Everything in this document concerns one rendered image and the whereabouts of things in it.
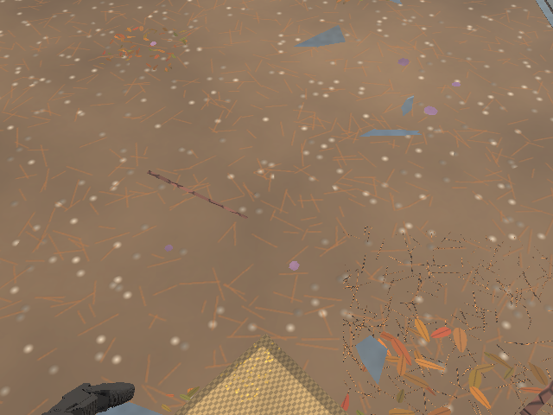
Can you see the robot left hand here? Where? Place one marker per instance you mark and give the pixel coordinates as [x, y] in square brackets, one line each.
[89, 400]

